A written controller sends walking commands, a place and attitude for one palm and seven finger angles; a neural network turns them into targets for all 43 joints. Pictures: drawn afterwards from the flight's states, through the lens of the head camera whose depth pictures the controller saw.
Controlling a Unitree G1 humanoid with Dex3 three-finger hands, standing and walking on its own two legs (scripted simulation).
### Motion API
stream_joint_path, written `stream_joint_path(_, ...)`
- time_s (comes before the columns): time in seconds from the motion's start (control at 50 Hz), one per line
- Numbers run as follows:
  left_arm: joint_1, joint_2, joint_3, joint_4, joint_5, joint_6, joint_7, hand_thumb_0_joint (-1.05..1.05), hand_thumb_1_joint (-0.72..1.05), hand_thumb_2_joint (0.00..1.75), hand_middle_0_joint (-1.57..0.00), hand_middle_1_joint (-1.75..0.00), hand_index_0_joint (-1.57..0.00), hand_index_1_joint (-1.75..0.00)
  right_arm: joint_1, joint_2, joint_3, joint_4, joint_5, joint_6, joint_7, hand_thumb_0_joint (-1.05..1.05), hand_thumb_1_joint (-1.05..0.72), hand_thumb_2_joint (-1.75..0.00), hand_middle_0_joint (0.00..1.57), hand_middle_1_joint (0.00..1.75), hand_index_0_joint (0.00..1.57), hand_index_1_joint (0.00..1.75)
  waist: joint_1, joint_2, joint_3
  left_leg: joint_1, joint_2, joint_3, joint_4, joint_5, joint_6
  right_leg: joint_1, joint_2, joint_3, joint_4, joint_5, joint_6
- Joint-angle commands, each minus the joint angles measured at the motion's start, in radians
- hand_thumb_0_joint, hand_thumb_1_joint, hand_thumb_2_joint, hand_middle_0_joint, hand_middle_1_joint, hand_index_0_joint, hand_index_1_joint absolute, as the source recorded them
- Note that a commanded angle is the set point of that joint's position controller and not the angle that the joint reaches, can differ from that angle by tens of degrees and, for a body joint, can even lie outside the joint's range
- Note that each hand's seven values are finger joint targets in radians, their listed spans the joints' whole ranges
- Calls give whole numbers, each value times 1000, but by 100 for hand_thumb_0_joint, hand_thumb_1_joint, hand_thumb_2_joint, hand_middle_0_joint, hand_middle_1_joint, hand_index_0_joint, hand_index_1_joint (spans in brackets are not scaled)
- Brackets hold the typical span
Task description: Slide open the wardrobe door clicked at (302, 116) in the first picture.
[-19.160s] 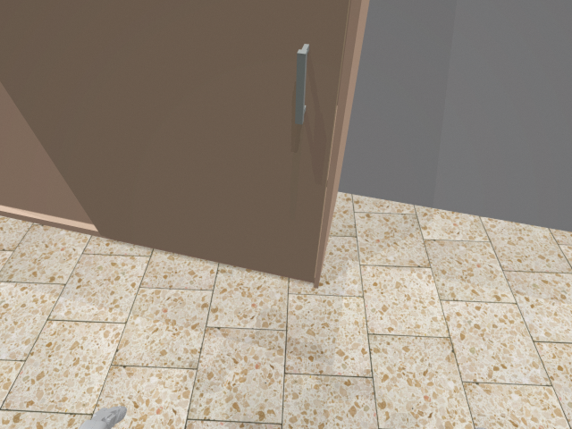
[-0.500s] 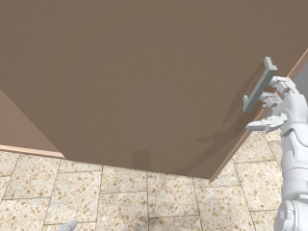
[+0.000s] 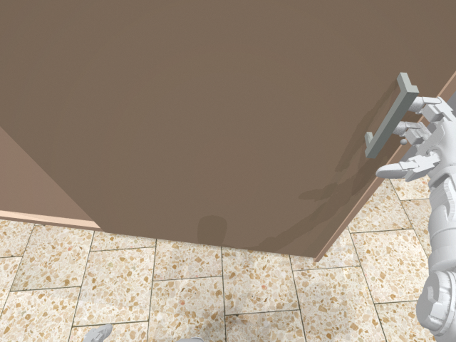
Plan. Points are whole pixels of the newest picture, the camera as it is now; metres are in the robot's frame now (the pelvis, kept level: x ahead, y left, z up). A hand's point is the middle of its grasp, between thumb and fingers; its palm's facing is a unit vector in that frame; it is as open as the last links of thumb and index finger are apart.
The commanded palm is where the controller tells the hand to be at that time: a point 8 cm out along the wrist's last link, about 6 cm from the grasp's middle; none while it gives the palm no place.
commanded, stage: slide the fingers in behind the handle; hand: right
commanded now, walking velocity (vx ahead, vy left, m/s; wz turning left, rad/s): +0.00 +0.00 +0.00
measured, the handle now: (385, 118) +0.50 -0.21 +0.12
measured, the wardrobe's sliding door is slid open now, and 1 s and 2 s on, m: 0.00 0.00 0.00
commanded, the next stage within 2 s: grip the handle and tug to test in 1.86 s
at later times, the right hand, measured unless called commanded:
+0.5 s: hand (397, 144) +0.44 -0.22 +0.12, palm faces +0.01 +1.00 +0.02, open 13.9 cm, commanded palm +0.41 -0.26 +0.12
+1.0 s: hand (384, 142) +0.44 -0.20 +0.11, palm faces +0.03 +1.00 +0.01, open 13.9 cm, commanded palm +0.41 -0.24 +0.12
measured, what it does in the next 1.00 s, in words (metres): stands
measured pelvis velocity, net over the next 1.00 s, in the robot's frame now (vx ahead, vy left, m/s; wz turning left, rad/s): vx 0.01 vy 0.00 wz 0.01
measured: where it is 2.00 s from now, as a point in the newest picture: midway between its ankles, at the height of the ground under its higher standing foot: outside the picture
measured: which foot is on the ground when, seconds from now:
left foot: down 0.00-1.00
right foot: down 0.00-1.00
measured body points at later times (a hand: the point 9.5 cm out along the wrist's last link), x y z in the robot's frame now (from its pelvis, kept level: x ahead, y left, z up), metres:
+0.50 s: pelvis +0.00 -0.01 +0.00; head +0.05 -0.01 +0.45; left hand +0.06 +0.26 -0.11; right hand +0.44 -0.27 +0.12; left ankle +0.01 +0.11 -0.72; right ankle -0.01 -0.10 -0.72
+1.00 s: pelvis +0.01 +0.00 +0.00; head +0.06 -0.01 +0.45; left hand +0.08 +0.26 -0.11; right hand +0.44 -0.25 +0.12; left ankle +0.01 +0.11 -0.72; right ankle -0.01 -0.10 -0.72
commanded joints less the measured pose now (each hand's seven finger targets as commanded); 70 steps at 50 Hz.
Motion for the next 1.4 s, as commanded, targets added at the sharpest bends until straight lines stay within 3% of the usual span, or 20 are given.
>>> stream_joint_path(0.0, 81, 156, 52, -67, 1, -32, 17, 0, 90, 90, -20, -30, -20, -30, -542, -285, -18, -213, 11, -86, -3, 0, 50, -30, 30, 120, 30, 120, 37, -110, -382, 130, -9, -78, -50, 286, -1, 198, 11, 77, -62, 294, -6)
stream_joint_path(0.1, 89, 165, 53, -56, 1, -34, 20, 0, 90, 90, -20, -30, -20, -30, -532, -300, -39, -164, 33, -82, 6, 0, 50, -30, 30, 120, 30, 120, 35, -64, -354, 131, -11, -73, -58, 254, -2, 158, 8, 81, -71, 251, -8)
stream_joint_path(0.16, 89, 159, 56, -64, 2, -37, 15, 0, 90, 90, -20, -30, -20, -30, -494, -255, -15, -205, 35, -92, 9, 0, 50, -30, 30, 120, 30, 120, 21, -116, -393, 122, -15, -67, -52, 264, 3, 212, 7, 83, -71, 292, -3)
stream_joint_path(0.22, 97, 162, 60, -67, 4, -35, 11, 0, 90, 90, -20, -30, -20, -30, -444, -262, -27, -225, 42, -95, 1, 0, 50, -30, 30, 120, 30, 120, 11, -72, -396, 132, -18, -59, -50, 274, 5, 217, 1, 89, -72, 325, -3)
stream_joint_path(0.26, 85, 158, 64, -75, 3, -38, 9, 0, 90, 90, -20, -30, -20, -30, -430, -249, -26, -280, 40, -97, -4, 0, 50, -30, 30, 120, 30, 120, 5, -96, -414, 135, -19, -60, -50, 291, 4, 246, 0, 88, -76, 348, 0)
stream_joint_path(0.38, 69, 156, 58, -92, -3, -33, 7, 0, 90, 90, -20, -30, -20, -30, -326, -228, -31, -235, 42, -44, -24, 0, 50, -30, 30, 120, 30, 120, -7, -32, -297, 140, -16, -54, -64, 257, 3, 160, 2, 73, -102, 274, -5)
stream_joint_path(0.44, 65, 151, 60, -108, -2, -35, 4, 0, 90, 90, -20, -30, -20, -30, -312, -228, -31, -308, 32, -40, -39, 0, 50, -30, 30, 120, 30, 120, -21, -69, -348, 165, -15, -58, -55, 292, 7, 197, 3, 73, -99, 329, -2)
stream_joint_path(0.48, 59, 145, 63, -113, 0, -39, 2, 0, 90, 90, -20, -30, -20, -30, -346, -206, -16, -379, 31, -53, -52, 0, 50, -30, 30, 120, 30, 120, -18, -89, -382, 159, -16, -57, -52, 301, 7, 243, 0, 81, -95, 364, 4)
stream_joint_path(0.5, 53, 139, 62, -113, -1, -42, 1, 0, 90, 90, -20, -30, -20, -30, -340, -168, 7, -385, 35, -55, -56, 0, 50, -30, 30, 120, 30, 120, -12, -92, -369, 143, -18, -54, -54, 303, 6, 261, -4, 81, -91, 378, 5)
stream_joint_path(0.56, 54, 144, 62, -94, -3, -42, 3, 0, 90, 90, -20, -30, -20, -30, -376, -167, 13, -372, 38, -54, -70, 0, 50, -30, 30, 120, 30, 120, 5, -52, -342, 130, -20, -53, -58, 289, 3, 251, -5, 84, -90, 353, 4)
stream_joint_path(0.62, 48, 140, 65, -89, -3, -46, 2, 0, 90, 90, -20, -30, -20, -30, -396, -101, 65, -363, 31, -42, -78, 0, 50, -30, 30, 120, 30, 120, 13, -84, -323, 96, -16, -48, -57, 269, 7, 272, -6, 87, -89, 359, 7)
stream_joint_path(0.82, 43, 138, 64, -92, 3, -43, -7, 0, 90, 90, -20, -30, -20, -30, -359, -141, 17, -353, 17, -42, -118, 0, 50, -30, 30, 120, 30, 120, -16, -30, -383, 175, -11, -57, -39, 344, 6, 241, 4, 78, -76, 395, 5)
stream_joint_path(0.92, 40, 134, 63, -93, 0, -34, -8, 0, 90, 90, -20, -30, -20, -30, -369, -120, 43, -371, 13, -46, -112, 0, 50, -30, 30, 120, 30, 120, -2, -34, -355, 182, -12, -60, -45, 357, 5, 225, 4, 68, -77, 383, 0)
stream_joint_path(1.0, 30, 128, 67, -102, -4, -38, -9, 0, 90, 90, -20, -30, -20, -30, -326, -93, 51, -434, 28, -47, -103, 0, 50, -30, 30, 120, 30, 120, -16, -98, -409, 192, -15, -62, -47, 383, 8, 282, 5, 70, -75, 434, 6)
stream_joint_path(1.08, 31, 132, 70, -92, -6, -34, -9, 0, 90, 90, -20, -30, -20, -30, -296, -87, 46, -407, 42, -25, -105, 0, 50, -30, 30, 120, 30, 120, -10, -17, -353, 202, -16, -57, -58, 381, 2, 231, 6, 66, -86, 388, 0)
stream_joint_path(1.18, 15, 122, 67, -106, -7, -33, -11, 0, 90, 90, -20, -30, -20, -30, -242, -77, 48, -447, 29, -16, -125, 0, 50, -30, 30, 120, 30, 120, -32, -62, -347, 220, -10, -61, -59, 380, 7, 231, 12, 56, -98, 383, 0)
stream_joint_path(1.2, 11, 119, 65, -106, -7, -35, -13, 0, 90, 90, -20, -30, -20, -30, -265, -48, 75, -453, 29, -16, -129, 0, 50, -30, 30, 120, 30, 120, -20, -61, -332, 205, -11, -61, -65, 368, 5, 231, 13, 54, -97, 364, -1)
stream_joint_path(1.22, 19, 123, 68, -98, -5, -32, -12, 0, 90, 90, -20, -30, -20, -30, -274, -63, 65, -440, 28, -18, -136, 0, 50, -30, 30, 120, 30, 120, -13, -4, -325, 214, -10, -60, -66, 368, 4, 215, 10, 56, -94, 357, -5)
stream_joint_path(1.26, 13, 125, 68, -99, -6, -33, -11, 0, 90, 90, -20, -30, -20, -30, -277, -80, 46, -437, 27, -21, -146, 0, 50, -30, 30, 120, 30, 120, -19, 2, -325, 227, -11, -65, -65, 363, 2, 200, 13, 54, -100, 330, -5)
stream_joint_path(1.38, 3, 121, 66, -99, -7, -38, -12, 0, 90, 90, -20, -30, -20, -30, -301, -44, 79, -432, 21, -36, -143, 0, 50, -30, 30, 120, 30, 120, -16, -34, -347, 219, -9, -71, -66, 344, 5, 220, 17, 52, -98, 311, -4)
